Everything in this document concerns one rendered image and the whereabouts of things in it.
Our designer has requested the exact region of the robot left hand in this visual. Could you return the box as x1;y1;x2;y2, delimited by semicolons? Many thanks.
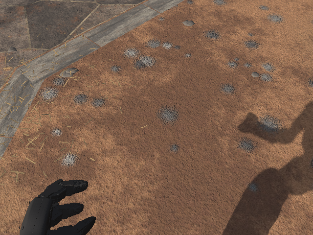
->
19;179;96;235

